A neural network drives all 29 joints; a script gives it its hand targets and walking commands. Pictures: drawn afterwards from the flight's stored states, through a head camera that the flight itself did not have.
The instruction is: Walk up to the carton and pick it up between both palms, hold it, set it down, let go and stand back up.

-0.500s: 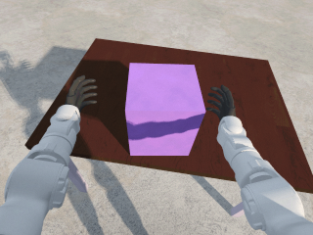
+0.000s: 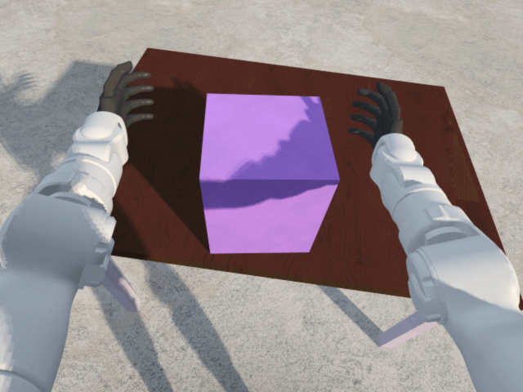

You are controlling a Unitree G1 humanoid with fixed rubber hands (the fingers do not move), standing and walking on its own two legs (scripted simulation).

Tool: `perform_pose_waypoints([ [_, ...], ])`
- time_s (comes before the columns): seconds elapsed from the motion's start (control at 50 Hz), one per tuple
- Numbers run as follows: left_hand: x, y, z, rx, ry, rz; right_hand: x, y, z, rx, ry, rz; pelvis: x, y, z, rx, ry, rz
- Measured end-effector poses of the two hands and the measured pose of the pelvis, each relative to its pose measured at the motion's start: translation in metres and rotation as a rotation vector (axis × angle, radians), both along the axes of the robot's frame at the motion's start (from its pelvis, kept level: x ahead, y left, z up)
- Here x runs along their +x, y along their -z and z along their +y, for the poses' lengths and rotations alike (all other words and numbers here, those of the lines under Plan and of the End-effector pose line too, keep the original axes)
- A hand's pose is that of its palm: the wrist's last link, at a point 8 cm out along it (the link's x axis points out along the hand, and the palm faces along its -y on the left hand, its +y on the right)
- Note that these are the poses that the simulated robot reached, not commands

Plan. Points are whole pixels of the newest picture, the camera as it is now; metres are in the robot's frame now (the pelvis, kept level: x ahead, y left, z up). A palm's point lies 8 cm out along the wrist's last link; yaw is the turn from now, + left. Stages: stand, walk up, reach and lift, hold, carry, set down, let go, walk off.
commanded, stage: reach and lift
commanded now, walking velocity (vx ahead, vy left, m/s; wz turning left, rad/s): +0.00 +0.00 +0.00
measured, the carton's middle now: (262, 179) +0.50 +0.00 -0.03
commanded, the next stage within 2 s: none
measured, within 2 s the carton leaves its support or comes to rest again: neither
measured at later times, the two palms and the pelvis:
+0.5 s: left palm (128, 141) +0.48 +0.23 +0.09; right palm (363, 155) +0.47 -0.16 +0.09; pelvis +0.00 +0.00 +0.00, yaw +1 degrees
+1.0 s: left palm (150, 163) +0.48 +0.20 +0.03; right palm (350, 175) +0.47 -0.15 +0.04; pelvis +0.00 +0.00 -0.02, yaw +1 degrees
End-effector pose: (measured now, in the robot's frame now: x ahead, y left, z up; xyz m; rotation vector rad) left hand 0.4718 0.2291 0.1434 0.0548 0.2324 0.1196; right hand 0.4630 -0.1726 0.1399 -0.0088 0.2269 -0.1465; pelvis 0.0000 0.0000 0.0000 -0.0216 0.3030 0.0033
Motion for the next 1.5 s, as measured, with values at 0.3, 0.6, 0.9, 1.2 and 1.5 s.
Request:
perform_pose_waypoints([
  [0.3,0.006,0.011,0.008,0.008,-0.014,0.034,0.01,0.001,0.006,-0.024,-0.011,0.04,0.003,-0.001,-0.004,0.004,-0.013,0.031],
  [0.6,0.004,0.078,-0.009,0.007,0.033,0.087,0.001,0.071,0.015,-0.018,-0.009,0.083,0.004,0.005,0.002,-0.002,-0.014,0.11],
  [0.9,0.007,0.112,-0.017,-0.002,0.024,0.082,0.005,0.102,0.02,-0.031,-0.031,0.066,0.003,0.018,0.002,0.0,-0.011,0.197],
  [1.2,0.009,0.115,-0.047,-0.024,0.086,0.075,0.004,0.103,0.023,-0.019,-0.021,0.045,0.001,0.018,0.005,-0.001,-0.004,0.192],
  [1.5,0.006,0.115,-0.064,-0.085,0.09,0.065,-0.007,0.102,0.03,-0.027,-0.013,0.018,-0.001,0.008,0.008,0.009,-0.003,0.133],
])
